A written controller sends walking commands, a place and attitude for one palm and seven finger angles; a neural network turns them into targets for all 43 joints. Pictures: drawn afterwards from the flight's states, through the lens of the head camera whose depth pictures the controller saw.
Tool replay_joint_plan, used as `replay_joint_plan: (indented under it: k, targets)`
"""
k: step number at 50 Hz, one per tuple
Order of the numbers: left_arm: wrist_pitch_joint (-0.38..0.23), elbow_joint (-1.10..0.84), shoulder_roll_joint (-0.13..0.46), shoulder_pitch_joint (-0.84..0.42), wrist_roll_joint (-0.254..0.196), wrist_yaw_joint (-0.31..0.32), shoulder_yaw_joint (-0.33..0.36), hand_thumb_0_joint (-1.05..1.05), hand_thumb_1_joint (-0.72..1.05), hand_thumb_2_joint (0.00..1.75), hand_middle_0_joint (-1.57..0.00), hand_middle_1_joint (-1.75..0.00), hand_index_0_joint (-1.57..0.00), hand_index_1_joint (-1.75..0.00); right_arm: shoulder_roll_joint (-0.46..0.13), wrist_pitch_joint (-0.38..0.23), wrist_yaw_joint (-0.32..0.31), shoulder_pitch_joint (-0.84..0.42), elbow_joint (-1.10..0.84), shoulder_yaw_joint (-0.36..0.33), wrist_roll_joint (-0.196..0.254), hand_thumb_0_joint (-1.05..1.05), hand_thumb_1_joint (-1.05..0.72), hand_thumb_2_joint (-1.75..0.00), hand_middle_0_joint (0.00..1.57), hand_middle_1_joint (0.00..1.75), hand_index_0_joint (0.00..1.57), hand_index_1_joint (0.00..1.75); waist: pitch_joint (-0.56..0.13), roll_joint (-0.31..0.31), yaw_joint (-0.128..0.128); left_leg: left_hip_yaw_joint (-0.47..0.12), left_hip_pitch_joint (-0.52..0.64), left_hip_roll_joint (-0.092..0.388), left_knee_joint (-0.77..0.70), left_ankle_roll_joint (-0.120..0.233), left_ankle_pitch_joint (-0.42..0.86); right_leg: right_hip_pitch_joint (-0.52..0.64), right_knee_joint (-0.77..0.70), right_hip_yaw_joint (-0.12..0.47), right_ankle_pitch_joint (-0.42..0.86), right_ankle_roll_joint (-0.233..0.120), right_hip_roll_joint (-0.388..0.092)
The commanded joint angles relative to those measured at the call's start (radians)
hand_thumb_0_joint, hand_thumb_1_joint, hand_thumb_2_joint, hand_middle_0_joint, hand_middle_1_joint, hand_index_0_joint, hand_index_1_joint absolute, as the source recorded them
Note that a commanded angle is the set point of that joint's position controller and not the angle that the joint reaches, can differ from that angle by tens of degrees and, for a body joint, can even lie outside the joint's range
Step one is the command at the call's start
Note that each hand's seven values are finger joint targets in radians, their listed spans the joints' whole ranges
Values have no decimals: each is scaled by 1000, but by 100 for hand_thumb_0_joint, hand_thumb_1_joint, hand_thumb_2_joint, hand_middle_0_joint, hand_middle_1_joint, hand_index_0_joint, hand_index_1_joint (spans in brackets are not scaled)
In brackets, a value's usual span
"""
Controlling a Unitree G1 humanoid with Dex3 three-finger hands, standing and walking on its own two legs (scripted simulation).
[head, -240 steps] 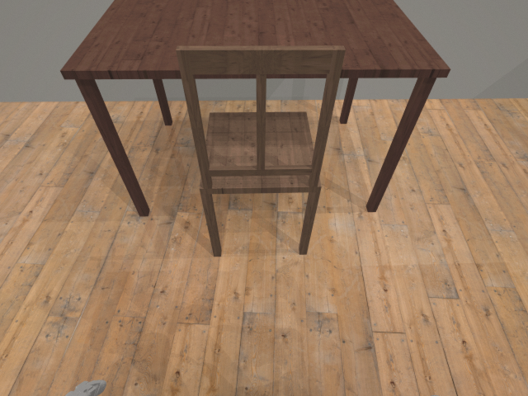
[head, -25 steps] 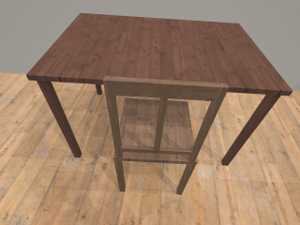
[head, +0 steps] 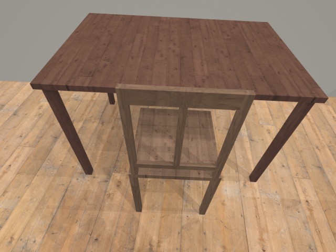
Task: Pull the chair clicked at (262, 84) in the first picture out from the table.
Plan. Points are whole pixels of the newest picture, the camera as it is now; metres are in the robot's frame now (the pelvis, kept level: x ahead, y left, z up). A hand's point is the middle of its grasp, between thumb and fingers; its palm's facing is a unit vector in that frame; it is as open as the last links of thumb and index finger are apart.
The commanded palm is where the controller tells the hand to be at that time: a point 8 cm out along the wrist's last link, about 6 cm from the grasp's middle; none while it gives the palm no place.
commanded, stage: look again from close up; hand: left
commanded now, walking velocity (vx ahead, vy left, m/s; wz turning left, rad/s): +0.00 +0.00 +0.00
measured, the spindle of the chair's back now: (179, 139) +0.50 -0.01 -0.08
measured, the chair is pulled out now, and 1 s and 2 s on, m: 0.00 0.00 0.00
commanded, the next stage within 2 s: none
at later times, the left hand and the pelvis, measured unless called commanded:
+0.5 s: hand out of the picture -0.03 +0.13 -0.18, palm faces +0.05 -0.99 -0.14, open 7.3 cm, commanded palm none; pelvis +0.00 -0.02 +0.00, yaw +0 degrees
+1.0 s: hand out of the picture -0.03 +0.13 -0.18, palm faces +0.06 -0.99 -0.14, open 7.3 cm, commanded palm none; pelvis +0.00 -0.02 +0.00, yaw +0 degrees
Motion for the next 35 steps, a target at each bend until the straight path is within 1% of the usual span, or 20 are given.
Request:
replay_joint_plan:
  k: [1,4,6,9,10,13,14,16,19,20,22,24,25,26,27,29,30,33,34,35]
  targets:
    - [-19,-23,75,86,4,11,10,0,90,90,-20,-30,-20,-30,-108,-18,-7,37,-33,-21,4,0,-90,-90,20,30,20,30,79,20,-2,-143,-70,125,-143,-18,-75,-39,-69,48,32,-57,-38]
    - [-24,-20,72,90,3,12,10,0,90,90,-20,-30,-20,-30,-99,-20,-7,50,-27,-19,4,0,-90,-90,20,30,20,30,47,-6,-6,-129,-42,120,-117,-20,-16,-34,-71,52,48,-60,-42]
    - [-24,-19,71,92,3,12,10,0,90,90,-20,-30,-20,-30,-94,-21,-9,47,-22,-18,5,0,-90,-90,20,30,20,30,53,10,-5,-125,-40,119,-112,-20,-1,-38,-72,56,51,-61,-41]
    - [-27,-14,66,97,1,13,9,0,90,90,-20,-30,-20,-30,-86,-21,-9,50,-17,-15,5,0,-90,-90,20,30,20,30,46,2,-5,-119,-34,119,-103,-22,24,-35,-74,58,59,-63,-43]
    - [-25,-16,66,99,2,13,10,0,90,90,-20,-30,-20,-30,-82,-20,-10,47,-16,-16,6,0,-90,-90,20,30,20,30,58,7,-3,-115,-35,121,-107,-21,10,-41,-80,57,46,-64,-39]
    - [-27,-14,61,103,2,14,9,0,90,90,-20,-30,-20,-30,-80,-19,-10,49,-13,-14,5,0,-90,-90,20,30,20,30,57,13,-5,-115,-36,118,-101,-24,19,-41,-81,63,52,-65,-40]
    - [-27,-13,63,101,1,14,9,0,90,90,-20,-30,-20,-30,-76,-18,-10,49,-10,-15,5,0,-90,-90,20,30,20,30,70,4,-3,-114,-43,118,-104,-25,-2,-47,-86,61,30,-65,-41]
    - [-25,-15,60,103,2,13,9,0,90,90,-20,-30,-20,-30,-77,-15,-10,48,-11,-14,5,0,-90,-90,20,30,20,30,92,17,-4,-114,-54,115,-110,-26,-26,-63,-92,65,12,-68,-38]
    - [-27,-15,60,106,1,13,9,0,90,90,-20,-30,-20,-30,-73,-16,-10,51,-9,-13,4,0,-90,-90,20,30,20,30,76,10,-3,-114,-47,115,-106,-27,-20,-56,-93,67,13,-68,-37]
    - [-26,-18,63,107,2,12,10,0,90,90,-20,-30,-20,-30,-71,-15,-10,52,-8,-14,6,0,-90,-90,20,30,20,30,86,4,-2,-111,-54,115,-109,-25,-35,-58,-101,65,-3,-68,-37]
    - [-29,-20,60,105,1,13,10,0,90,90,-20,-30,-20,-30,-69,-16,-10,55,-9,-12,4,0,-90,-90,20,30,20,30,71,-6,-3,-109,-49,113,-99,-27,-3,-53,-97,71,13,-71,-41]
    - [-29,-18,58,106,0,13,10,0,90,90,-20,-30,-20,-30,-70,-16,-10,57,-7,-13,3,0,-90,-90,20,30,20,30,66,3,-4,-108,-38,115,-99,-28,-7,-61,-98,71,5,-71,-39]
    - [-27,-21,60,105,1,13,11,0,90,90,-20,-30,-20,-30,-66,-14,-10,58,-7,-13,5,0,-90,-90,20,30,20,30,85,5,-2,-108,-49,116,-107,-26,-26,-63,-106,68,-7,-71,-37]
    - [-27,-21,58,107,1,13,10,0,90,90,-20,-30,-20,-30,-68,-13,-10,54,-6,-13,4,0,-90,-90,20,30,20,30,81,13,-3,-110,-52,113,-104,-28,-30,-65,-105,73,-11,-72,-38]
    - [-28,-22,62,103,1,13,11,0,90,90,-20,-30,-20,-30,-67,-13,-9,59,-5,-12,4,0,-90,-90,20,30,20,30,86,2,-4,-109,-57,113,-106,-30,-36,-67,-103,72,-18,-72,-37]
    - [-29,-22,58,110,0,12,11,0,90,90,-20,-30,-20,-30,-65,-14,-9,62,-5,-13,3,0,-90,-90,20,30,20,30,66,7,-3,-107,-42,114,-101,-29,-22,-62,-105,74,-9,-73,-38]
    - [-26,-25,62,103,1,11,12,0,90,90,-20,-30,-20,-30,-65,-12,-10,63,-6,-13,5,0,-90,-90,20,30,20,30,92,8,-4,-108,-59,114,-111,-29,-52,-69,-110,72,-31,-72,-32]
    - [-28,-24,56,109,0,12,12,0,90,90,-20,-30,-20,-30,-64,-14,-10,64,-4,-12,3,0,-90,-90,20,30,20,30,74,6,-2,-111,-49,117,-106,-28,-29,-65,-100,71,-6,-73,-34]
    - [-28,-23,56,109,0,12,11,0,90,90,-20,-30,-20,-30,-63,-15,-9,66,-4,-13,3,0,-90,-90,20,30,20,30,67,15,-3,-109,-46,118,-107,-28,-26,-61,-99,71,0,-73,-35]
    - [-27,-24,57,108,1,11,13,0,90,90,-20,-30,-20,-30,-60,-14,-11,67,-3,-13,5,0,-90,-90,20,30,20,30,76,8,-2,-110,-55,117,-113,-27,-40,-57,-104,69,-9,-72,-31]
